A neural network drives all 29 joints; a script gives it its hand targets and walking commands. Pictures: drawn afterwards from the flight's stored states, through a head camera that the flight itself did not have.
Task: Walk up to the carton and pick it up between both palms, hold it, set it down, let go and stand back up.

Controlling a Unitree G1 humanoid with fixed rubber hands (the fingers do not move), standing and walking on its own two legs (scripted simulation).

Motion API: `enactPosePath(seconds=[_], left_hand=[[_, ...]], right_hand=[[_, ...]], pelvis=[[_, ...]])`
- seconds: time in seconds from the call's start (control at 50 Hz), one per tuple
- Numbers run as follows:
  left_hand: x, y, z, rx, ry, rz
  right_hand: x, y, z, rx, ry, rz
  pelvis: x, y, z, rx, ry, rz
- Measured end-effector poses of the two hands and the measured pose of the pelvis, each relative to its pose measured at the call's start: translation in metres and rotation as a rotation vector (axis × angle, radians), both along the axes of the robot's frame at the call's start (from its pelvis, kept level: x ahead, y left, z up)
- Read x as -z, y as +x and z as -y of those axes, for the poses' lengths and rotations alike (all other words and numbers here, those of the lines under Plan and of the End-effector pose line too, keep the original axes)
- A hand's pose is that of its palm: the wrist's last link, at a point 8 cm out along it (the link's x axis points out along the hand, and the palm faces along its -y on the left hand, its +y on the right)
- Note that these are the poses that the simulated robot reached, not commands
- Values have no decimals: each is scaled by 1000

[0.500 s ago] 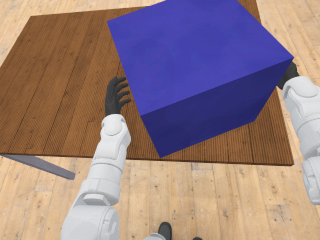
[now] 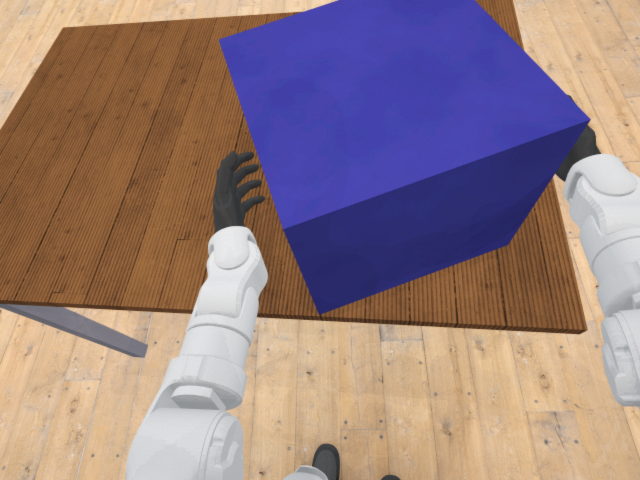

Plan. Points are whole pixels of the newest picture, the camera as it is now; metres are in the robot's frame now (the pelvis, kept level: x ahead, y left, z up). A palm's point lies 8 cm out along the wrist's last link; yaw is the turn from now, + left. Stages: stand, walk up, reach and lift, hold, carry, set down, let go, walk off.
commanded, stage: reach and lift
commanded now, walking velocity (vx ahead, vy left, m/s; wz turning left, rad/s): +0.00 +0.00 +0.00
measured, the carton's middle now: (376, 151) +0.53 +0.04 +0.03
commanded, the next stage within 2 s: none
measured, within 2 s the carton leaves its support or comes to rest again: leaves its support in 0.88 s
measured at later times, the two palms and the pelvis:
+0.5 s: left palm (225, 227) +0.39 +0.21 +0.05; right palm (562, 163) +0.50 -0.17 +0.07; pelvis +0.00 +0.00 +0.00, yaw +0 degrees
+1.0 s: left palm (197, 242) +0.36 +0.23 +0.07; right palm (548, 175) +0.47 -0.14 +0.09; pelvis -0.02 +0.01 +0.00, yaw +0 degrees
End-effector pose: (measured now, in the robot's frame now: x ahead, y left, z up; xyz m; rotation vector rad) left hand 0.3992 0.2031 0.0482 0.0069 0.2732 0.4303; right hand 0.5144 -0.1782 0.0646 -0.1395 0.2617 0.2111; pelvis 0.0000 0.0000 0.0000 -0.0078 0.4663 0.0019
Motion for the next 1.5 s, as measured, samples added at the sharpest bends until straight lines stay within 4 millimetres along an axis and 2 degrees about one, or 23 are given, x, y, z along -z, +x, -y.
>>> enactPosePath(seconds=[0.36,0.82,1.1,1.34,1.5], left_hand=[[0,-4,-3,-20,-44,-7],[-6,-32,-19,-76,-71,-43],[-25,-45,-27,-112,-87,-66],[-39,-49,-25,-121,-89,-102],[-66,-58,-28,-128,-85,-68]], right_hand=[[-2,-7,-6,-27,-61,9],[-8,-37,-27,-43,-76,-7],[-30,-52,-38,-16,-37,-69],[-41,-60,-37,26,26,-133],[-62,-72,-40,42,59,-112]], pelvis=[[0,0,-1,0,-1,-1],[0,-17,-9,-4,-6,22],[0,-22,-13,-7,-8,34],[-1,-24,-14,-8,-8,58],[-3,-28,-14,-9,-8,103]])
